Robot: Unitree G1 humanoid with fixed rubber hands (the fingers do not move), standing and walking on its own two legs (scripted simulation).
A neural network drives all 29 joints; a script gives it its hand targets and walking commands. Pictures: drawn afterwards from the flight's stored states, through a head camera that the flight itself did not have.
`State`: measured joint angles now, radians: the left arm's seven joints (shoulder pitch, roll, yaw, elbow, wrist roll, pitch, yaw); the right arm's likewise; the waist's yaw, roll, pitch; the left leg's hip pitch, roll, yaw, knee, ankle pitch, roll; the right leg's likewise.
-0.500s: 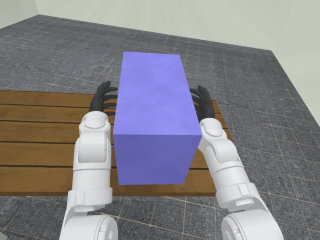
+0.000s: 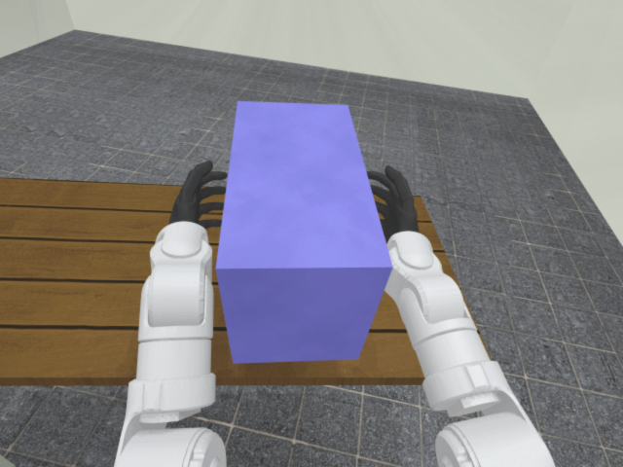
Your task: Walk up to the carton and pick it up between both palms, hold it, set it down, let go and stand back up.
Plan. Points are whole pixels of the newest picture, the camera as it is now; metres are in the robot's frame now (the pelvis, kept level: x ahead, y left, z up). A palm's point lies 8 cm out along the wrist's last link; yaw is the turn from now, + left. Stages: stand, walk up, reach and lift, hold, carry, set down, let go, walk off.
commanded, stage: hold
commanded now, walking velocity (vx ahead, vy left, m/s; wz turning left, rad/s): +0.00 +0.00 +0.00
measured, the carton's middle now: (295, 223) +0.42 +0.01 +0.13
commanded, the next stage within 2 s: none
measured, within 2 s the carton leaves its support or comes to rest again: neither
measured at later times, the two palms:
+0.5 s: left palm (192, 226) +0.36 +0.13 +0.18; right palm (402, 229) +0.36 -0.12 +0.17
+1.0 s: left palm (190, 226) +0.36 +0.14 +0.18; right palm (400, 228) +0.37 -0.12 +0.17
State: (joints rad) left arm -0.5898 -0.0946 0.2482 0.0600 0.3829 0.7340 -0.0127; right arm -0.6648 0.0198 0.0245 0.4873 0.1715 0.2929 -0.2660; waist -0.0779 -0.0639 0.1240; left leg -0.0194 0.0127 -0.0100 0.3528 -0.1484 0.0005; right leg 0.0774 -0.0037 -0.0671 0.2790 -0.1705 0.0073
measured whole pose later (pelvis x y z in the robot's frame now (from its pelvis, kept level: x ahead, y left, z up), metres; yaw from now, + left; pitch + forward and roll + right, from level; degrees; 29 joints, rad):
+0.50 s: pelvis +0.00 +0.00 +0.00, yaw +0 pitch -10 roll -1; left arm -0.58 -0.09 0.24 0.05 0.37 0.74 0.00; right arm -0.67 0.03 0.01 0.49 0.16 0.29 -0.25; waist -0.08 -0.07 0.12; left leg -0.03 0.02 -0.02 0.36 -0.15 -0.01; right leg 0.07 0.00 -0.07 0.28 -0.17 0.00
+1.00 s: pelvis +0.00 +0.00 +0.00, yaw +0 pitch -10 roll -1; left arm -0.59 -0.10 0.25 0.06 0.39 0.74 -0.01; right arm -0.67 0.02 0.02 0.50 0.17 0.29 -0.26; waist -0.08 -0.07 0.12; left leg -0.02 0.02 -0.01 0.35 -0.15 0.00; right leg 0.08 0.00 -0.07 0.28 -0.17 0.00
